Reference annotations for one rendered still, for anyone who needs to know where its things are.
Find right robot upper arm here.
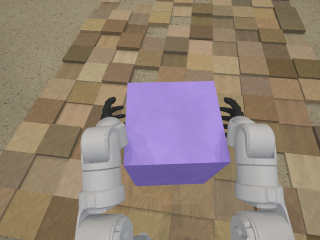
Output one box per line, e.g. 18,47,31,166
230,210,294,240

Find right robot hand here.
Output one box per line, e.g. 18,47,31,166
219,97,244,137

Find carton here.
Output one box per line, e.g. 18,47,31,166
123,81,231,186

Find left robot upper arm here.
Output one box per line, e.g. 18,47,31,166
75,213,134,240

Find left robot forearm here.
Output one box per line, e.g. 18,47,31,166
74,117,128,240

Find right robot forearm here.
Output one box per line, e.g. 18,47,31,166
226,116,295,240

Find left robot hand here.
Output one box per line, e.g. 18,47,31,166
100,97,126,125

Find left robot shin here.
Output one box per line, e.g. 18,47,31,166
139,232,149,237

